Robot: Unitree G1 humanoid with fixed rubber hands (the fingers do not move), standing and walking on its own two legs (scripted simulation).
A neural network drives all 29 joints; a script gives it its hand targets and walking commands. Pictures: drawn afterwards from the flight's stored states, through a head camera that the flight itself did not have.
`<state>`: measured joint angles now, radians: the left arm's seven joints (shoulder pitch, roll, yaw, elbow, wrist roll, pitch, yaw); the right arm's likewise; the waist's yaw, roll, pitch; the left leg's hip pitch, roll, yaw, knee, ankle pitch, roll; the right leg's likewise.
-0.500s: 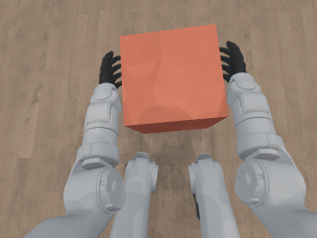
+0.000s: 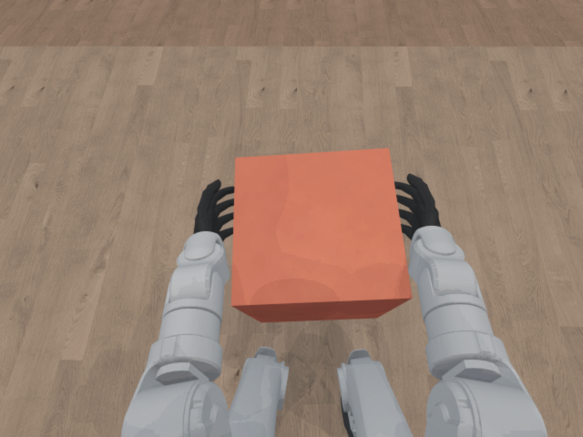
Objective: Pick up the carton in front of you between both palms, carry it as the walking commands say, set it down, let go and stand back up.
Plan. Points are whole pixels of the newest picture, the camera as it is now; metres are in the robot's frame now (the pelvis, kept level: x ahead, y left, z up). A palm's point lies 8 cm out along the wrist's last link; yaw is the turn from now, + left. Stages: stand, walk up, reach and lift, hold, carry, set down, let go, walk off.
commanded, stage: reach and lift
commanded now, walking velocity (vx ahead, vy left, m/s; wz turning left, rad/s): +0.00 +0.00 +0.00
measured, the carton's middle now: (315, 248) +0.40 +0.00 -0.11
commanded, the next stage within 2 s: hold in 1.72 s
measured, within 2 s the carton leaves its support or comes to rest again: neither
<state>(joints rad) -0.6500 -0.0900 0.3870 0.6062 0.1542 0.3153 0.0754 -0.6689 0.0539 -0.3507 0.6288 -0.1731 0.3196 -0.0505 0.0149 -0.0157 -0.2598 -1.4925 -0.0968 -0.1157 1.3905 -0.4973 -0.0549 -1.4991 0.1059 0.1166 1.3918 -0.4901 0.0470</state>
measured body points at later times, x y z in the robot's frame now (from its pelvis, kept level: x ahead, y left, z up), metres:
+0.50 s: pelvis +0.07 +0.00 +0.13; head +0.10 +0.01 +0.58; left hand +0.38 +0.16 +0.10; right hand +0.38 -0.15 +0.11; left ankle +0.06 +0.14 -0.58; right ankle +0.07 -0.13 -0.58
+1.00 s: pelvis +0.05 +0.00 +0.16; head +0.01 +0.01 +0.61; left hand +0.35 +0.16 +0.18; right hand +0.35 -0.15 +0.19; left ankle +0.06 +0.14 -0.58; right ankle +0.07 -0.13 -0.58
